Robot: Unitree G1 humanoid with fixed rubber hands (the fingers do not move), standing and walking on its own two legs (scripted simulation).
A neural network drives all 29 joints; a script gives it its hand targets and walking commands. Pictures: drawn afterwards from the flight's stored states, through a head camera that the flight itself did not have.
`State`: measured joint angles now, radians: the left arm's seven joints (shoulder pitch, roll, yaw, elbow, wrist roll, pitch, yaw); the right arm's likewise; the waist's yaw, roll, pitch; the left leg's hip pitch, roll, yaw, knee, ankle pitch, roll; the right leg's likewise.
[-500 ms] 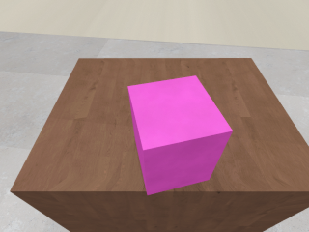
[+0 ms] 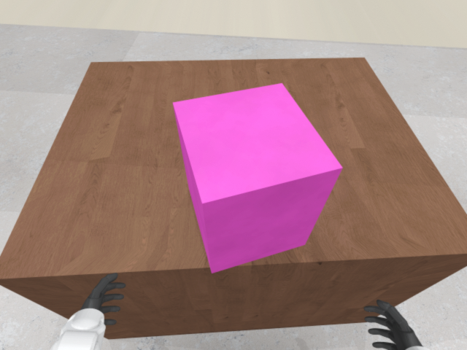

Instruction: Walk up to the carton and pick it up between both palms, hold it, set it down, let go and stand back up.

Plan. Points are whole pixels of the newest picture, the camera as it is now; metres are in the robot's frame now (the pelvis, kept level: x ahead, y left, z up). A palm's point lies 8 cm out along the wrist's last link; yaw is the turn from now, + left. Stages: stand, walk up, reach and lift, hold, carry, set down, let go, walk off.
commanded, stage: reach and lift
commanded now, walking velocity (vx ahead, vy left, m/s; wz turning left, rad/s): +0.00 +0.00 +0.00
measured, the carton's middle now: (245, 181) +0.41 +0.00 +0.04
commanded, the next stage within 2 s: none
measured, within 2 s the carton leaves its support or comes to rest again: neither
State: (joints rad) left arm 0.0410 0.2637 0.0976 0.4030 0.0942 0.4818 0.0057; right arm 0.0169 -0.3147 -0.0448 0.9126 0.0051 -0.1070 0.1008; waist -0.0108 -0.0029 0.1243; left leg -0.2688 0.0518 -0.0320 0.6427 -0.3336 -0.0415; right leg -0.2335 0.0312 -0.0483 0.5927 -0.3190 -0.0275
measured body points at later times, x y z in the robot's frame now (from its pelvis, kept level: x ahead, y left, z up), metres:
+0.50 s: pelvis -0.01 -0.01 +0.01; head -0.02 +0.00 +0.46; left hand +0.15 +0.24 -0.05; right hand +0.16 -0.28 -0.06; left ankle +0.01 +0.14 -0.73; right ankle +0.00 -0.10 -0.73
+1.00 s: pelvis +0.01 -0.01 +0.02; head +0.00 +0.00 +0.47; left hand +0.16 +0.20 -0.02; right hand +0.18 -0.28 -0.02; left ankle +0.01 +0.14 -0.73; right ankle +0.00 -0.10 -0.73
